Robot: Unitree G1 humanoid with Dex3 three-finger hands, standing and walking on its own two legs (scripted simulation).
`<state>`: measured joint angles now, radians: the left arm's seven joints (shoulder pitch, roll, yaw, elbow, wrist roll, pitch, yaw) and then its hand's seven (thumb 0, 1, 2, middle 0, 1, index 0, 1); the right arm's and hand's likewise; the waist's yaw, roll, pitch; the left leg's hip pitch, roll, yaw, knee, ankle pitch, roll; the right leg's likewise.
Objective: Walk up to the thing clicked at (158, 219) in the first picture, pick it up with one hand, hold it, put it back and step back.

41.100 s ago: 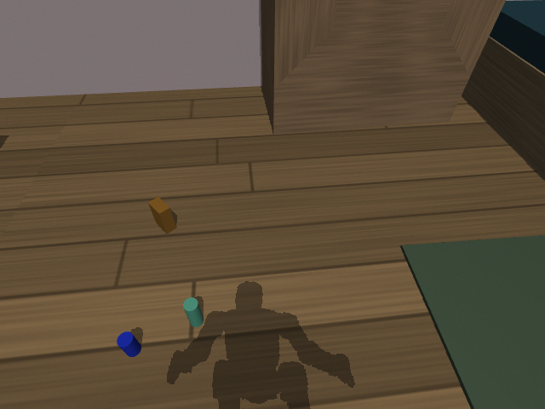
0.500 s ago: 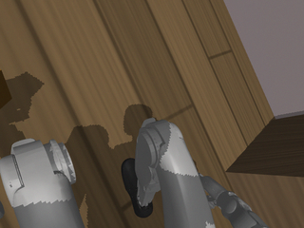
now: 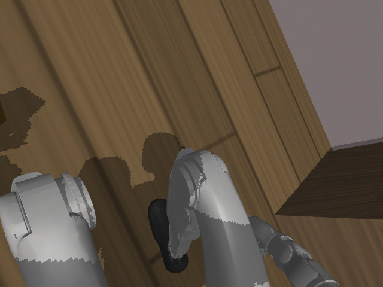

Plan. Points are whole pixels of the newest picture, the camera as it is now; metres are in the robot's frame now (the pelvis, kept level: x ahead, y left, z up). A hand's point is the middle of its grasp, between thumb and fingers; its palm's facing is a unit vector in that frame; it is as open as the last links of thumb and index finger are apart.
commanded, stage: open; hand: left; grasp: from the side
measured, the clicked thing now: out of the picture +0.45 +0.30 -0.21
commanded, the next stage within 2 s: withdraw in 0.20 s
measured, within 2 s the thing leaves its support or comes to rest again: rests again in 0.60 s
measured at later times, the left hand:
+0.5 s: hand out of the picture +0.42 +0.33 -0.16, palm faces +0.51 -0.86 +0.00, open 16.7 cm
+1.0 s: hand out of the picture +0.34 +0.40 -0.06, palm faces +0.43 -0.87 -0.25, open 17.1 cm
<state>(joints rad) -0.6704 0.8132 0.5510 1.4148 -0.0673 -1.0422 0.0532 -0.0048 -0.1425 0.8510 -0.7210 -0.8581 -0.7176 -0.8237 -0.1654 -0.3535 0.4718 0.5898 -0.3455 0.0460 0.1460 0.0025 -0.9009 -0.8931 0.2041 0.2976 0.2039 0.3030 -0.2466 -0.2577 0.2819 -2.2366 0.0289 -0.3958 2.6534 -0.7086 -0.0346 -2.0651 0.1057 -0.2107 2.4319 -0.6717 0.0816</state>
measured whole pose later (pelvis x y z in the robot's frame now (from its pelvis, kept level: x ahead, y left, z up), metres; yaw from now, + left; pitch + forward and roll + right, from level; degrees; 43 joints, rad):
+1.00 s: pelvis +0.00 -0.01 +0.05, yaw +5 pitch +25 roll -12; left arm -0.49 0.71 0.53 0.97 0.03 -0.47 -0.10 -0.01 -0.46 0.08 -0.06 -0.07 -0.06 -0.06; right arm -0.02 -0.28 0.18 0.57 -0.09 0.13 0.08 0.01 -0.90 -0.90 0.21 0.30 0.21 0.31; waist -0.12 -0.10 0.00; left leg -2.24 0.05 -0.24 2.45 -0.67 -0.01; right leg -2.09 0.05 -0.12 2.32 -0.68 0.03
